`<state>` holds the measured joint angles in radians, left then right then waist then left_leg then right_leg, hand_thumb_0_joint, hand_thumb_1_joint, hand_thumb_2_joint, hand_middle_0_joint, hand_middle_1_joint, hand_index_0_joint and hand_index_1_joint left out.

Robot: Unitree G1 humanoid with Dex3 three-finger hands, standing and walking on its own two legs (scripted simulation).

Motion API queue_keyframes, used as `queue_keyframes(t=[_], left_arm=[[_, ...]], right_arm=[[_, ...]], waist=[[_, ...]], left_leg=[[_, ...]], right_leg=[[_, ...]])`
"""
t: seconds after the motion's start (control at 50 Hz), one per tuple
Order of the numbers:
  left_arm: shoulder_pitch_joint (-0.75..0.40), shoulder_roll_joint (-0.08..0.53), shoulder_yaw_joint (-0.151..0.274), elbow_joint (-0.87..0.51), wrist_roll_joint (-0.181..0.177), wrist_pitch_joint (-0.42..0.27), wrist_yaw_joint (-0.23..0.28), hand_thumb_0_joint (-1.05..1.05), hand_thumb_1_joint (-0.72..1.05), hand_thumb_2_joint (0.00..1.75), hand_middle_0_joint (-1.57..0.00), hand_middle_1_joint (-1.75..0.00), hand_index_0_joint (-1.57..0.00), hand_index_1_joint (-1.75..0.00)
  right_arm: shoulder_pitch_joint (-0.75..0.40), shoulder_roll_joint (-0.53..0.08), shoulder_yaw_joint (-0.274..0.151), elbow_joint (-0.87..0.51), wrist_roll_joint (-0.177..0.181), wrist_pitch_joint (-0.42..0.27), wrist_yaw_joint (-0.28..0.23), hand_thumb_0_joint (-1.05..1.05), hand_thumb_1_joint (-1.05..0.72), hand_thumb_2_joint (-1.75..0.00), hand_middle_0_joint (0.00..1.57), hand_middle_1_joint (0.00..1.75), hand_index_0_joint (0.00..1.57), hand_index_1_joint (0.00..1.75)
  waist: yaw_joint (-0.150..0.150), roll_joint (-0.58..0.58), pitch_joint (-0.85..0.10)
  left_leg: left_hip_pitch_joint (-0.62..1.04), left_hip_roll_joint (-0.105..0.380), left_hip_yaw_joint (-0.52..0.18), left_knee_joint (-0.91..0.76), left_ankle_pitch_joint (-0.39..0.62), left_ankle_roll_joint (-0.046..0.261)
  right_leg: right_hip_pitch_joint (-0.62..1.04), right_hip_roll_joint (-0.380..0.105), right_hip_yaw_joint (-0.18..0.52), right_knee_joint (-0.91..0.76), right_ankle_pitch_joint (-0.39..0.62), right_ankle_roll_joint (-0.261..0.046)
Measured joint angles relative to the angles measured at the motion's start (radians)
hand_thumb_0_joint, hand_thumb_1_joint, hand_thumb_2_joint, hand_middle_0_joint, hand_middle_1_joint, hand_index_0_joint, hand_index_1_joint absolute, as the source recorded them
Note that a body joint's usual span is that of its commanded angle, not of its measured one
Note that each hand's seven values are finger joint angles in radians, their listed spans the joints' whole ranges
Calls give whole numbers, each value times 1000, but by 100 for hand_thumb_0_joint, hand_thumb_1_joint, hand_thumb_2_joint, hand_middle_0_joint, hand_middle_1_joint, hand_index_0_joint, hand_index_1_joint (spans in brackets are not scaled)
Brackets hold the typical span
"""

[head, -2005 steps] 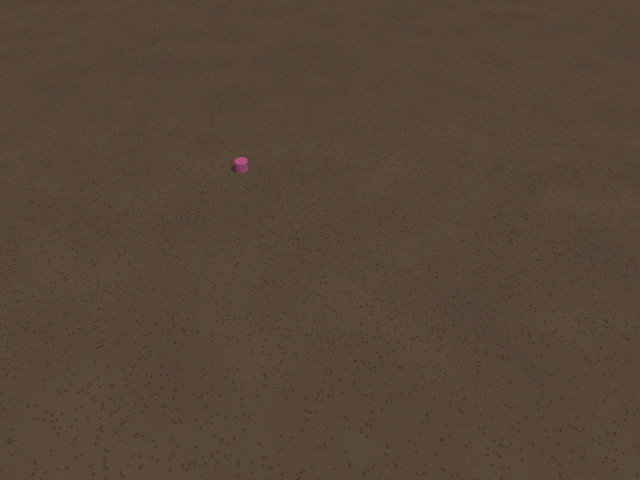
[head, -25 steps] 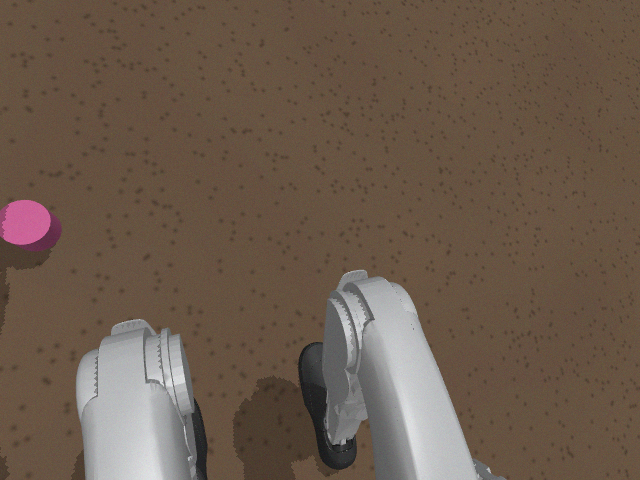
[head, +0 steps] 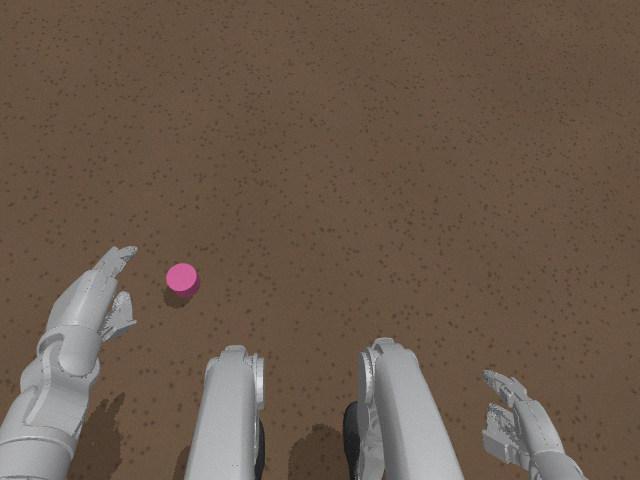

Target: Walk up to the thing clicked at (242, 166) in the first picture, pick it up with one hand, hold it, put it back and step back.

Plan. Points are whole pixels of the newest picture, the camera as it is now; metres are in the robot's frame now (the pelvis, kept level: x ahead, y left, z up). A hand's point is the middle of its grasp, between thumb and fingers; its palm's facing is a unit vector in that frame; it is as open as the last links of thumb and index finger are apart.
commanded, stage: home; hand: left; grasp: from above
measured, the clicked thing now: (183, 280) +0.50 +0.27 -0.47
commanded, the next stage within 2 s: none
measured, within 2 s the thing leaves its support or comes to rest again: neither
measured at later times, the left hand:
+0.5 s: hand (77, 369) +0.25 +0.19 +0.11, palm faces +0.08 -0.97 -0.25, open 7.4 cm
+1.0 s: hand (28, 400) +0.23 +0.19 +0.17, palm faces +0.11 -0.97 -0.20, open 7.4 cm
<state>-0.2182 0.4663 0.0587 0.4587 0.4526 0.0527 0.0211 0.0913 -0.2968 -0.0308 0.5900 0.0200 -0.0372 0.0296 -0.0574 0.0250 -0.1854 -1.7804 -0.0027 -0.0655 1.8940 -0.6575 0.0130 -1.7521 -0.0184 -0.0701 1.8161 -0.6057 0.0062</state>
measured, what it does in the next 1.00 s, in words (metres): rises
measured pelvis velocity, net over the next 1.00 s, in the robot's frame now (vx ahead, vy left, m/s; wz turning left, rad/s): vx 0.08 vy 0.00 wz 0.06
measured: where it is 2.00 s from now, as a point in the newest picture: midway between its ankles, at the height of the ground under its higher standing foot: outside the picture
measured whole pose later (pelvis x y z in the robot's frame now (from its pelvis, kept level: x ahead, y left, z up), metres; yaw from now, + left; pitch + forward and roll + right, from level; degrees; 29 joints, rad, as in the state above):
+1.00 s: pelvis +0.08 +0.00 +0.22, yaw +3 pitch +10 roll -3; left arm 0.49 0.22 0.03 -0.11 -0.05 0.44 0.02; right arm 0.27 -0.22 0.04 0.52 0.00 -0.24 -0.18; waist -0.03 0.05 -0.15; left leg -0.67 0.01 -0.06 1.00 -0.50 0.00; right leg -0.64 0.00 -0.07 0.93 -0.45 0.00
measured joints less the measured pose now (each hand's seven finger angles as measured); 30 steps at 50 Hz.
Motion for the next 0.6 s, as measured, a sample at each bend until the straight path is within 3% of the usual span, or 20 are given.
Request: queue_keyframes(t=[0.2, 0.28, 0.44, 0.6], left_arm=[[244, -98, -24, -200, -273, 176, 27, 1, 89, 91, -22, -30, -21, -30], [327, -135, -27, -256, -357, 231, 41, 1, 89, 91, -21, -30, -21, -30], [476, -200, -6, -365, -475, 318, 56, 1, 90, 90, -21, -30, -21, -30], [649, -234, -11, -527, -528, 384, 46, 1, 90, 90, -21, -30, -20, -30]], right_arm=[[-14, 60, 44, -35, 21, -51, -70, 0, -90, -89, 20, 30, 20, 30], [21, 80, 62, -38, 24, -72, -98, 0, -90, -89, 21, 30, 20, 30], [130, 86, 81, -35, 24, -104, -162, 1, -90, -89, 21, 30, 20, 30], [221, 77, 72, -61, 17, -134, -209, 1, -90, -89, 21, 30, 20, 30]], waist=[[6, 2, 2], [0, 6, 6], [-12, 14, 6], [-13, 31, 5]], left_leg=[[317, 5, 2, -259, 42, -11], [457, 9, 1, -373, 60, -14], [725, 17, 2, -596, 100, -14], [962, 23, 9, -795, 142, -9]], right_leg=[[311, 6, 0, -248, 35, -9], [451, 11, -2, -362, 54, -10], [723, 20, -2, -591, 96, -9], [964, 28, 3, -800, 144, -4]])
